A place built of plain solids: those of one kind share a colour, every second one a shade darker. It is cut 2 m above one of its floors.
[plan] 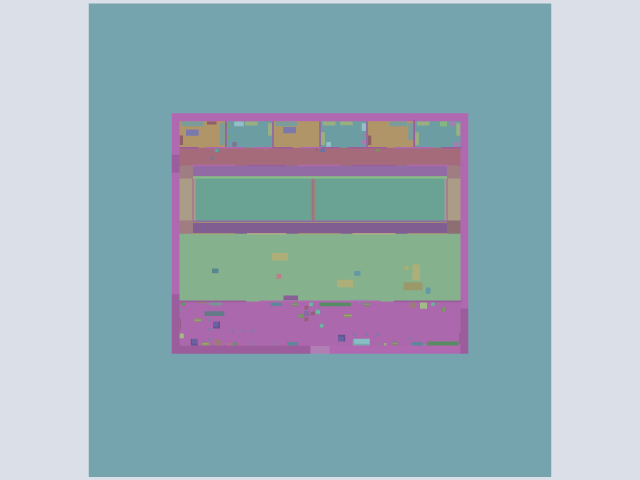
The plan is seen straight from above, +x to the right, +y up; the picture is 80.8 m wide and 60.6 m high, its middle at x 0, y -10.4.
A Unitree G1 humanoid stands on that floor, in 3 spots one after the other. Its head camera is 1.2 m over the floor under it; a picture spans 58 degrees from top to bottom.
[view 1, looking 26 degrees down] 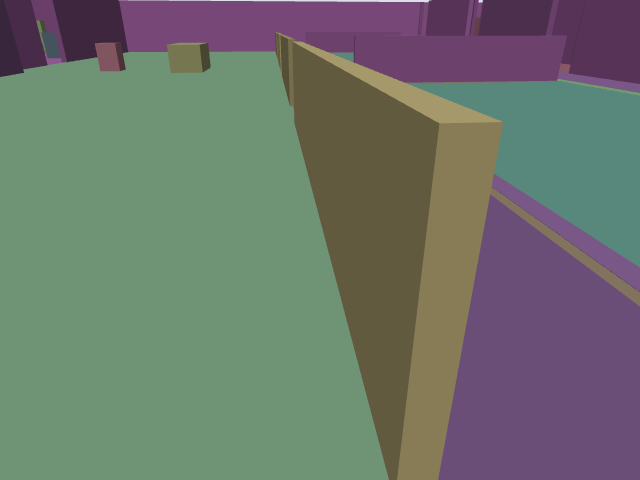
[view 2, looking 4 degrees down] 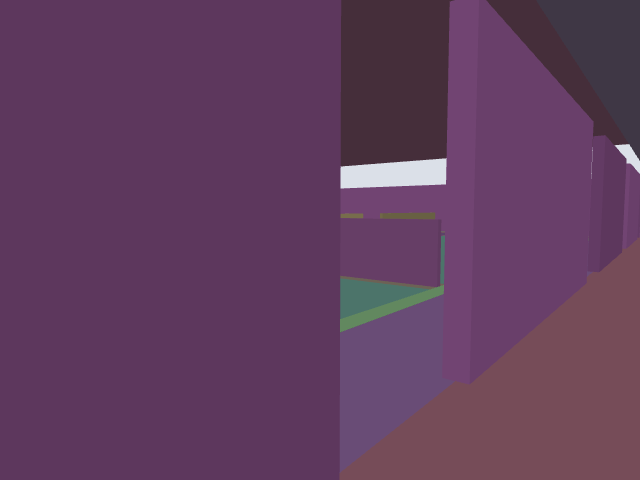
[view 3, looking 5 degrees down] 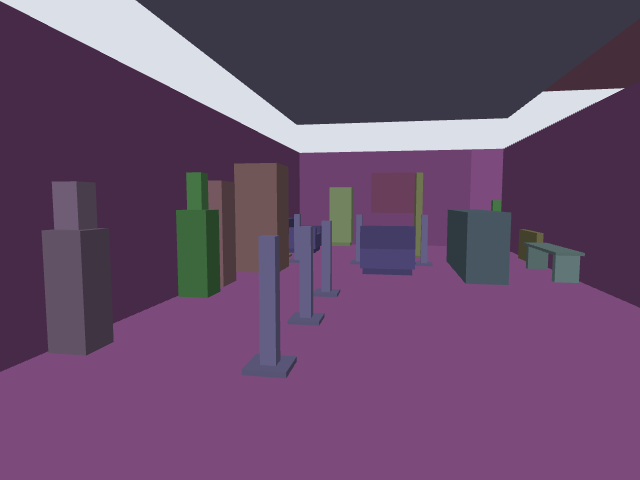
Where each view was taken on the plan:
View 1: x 10.29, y -9.95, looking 174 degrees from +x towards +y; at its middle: floor_yard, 2.74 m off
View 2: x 5.50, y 0.12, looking -141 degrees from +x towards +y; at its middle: wall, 1.64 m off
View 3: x -5.49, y -21.00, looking -170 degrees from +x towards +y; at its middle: armchair_lobby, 10.77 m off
